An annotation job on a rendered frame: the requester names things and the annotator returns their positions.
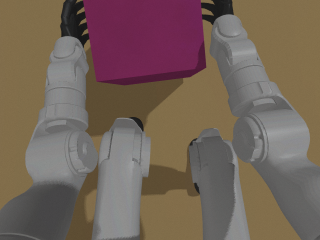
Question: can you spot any robot right upper arm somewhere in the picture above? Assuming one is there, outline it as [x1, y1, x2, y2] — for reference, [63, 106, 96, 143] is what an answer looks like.
[232, 109, 320, 240]

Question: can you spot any robot right thigh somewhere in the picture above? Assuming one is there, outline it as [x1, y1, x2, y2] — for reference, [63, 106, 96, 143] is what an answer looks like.
[189, 136, 251, 240]

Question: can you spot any robot left forearm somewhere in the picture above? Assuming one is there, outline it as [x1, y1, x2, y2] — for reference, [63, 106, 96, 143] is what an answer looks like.
[25, 36, 89, 173]

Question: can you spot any carton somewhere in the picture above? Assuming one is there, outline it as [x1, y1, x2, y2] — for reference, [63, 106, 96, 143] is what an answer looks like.
[83, 0, 206, 86]

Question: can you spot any robot left thigh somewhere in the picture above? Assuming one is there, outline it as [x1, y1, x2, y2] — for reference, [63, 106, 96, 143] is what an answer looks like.
[91, 127, 151, 240]

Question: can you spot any robot thigh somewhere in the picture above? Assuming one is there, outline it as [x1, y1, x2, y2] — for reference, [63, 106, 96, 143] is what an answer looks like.
[91, 127, 151, 240]
[189, 136, 251, 240]

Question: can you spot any robot right forearm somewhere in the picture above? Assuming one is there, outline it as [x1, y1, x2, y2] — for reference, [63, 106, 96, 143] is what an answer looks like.
[209, 14, 310, 141]

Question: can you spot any robot left upper arm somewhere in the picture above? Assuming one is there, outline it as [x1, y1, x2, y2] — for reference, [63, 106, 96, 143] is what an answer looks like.
[0, 128, 98, 240]

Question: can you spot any robot right hand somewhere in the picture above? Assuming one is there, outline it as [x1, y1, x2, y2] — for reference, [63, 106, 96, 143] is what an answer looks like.
[201, 0, 234, 25]

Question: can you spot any robot left hand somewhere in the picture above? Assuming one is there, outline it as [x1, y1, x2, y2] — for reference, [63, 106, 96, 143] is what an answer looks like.
[60, 0, 90, 48]

